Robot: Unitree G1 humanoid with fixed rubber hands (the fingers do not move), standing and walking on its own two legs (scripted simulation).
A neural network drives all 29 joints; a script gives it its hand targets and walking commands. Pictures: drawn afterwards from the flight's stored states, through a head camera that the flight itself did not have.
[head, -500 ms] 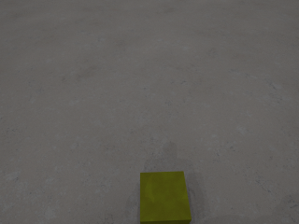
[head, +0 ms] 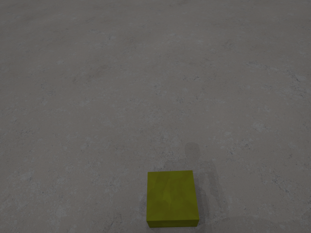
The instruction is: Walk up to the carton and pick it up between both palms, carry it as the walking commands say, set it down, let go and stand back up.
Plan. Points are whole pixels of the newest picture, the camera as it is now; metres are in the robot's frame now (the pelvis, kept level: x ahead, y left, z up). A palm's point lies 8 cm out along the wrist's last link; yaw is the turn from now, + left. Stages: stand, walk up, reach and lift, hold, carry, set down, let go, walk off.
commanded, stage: walk up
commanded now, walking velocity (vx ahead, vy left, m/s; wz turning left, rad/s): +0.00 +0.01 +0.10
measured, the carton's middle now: (171, 198) +0.44 +0.01 -0.69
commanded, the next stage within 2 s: stand in 0.66 s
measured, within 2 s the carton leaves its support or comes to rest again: neither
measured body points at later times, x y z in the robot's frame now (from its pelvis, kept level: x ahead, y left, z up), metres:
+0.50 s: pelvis +0.00 +0.02 +0.01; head +0.00 +0.03 +0.46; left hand -0.01 +0.23 -0.16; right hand -0.02 -0.19 -0.15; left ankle -0.03 +0.13 -0.74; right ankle +0.00 -0.10 -0.74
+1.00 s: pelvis -0.02 +0.03 -0.02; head +0.02 +0.03 +0.43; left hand +0.12 +0.27 -0.16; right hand +0.11 -0.21 -0.16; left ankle -0.03 +0.13 -0.74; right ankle +0.00 -0.10 -0.74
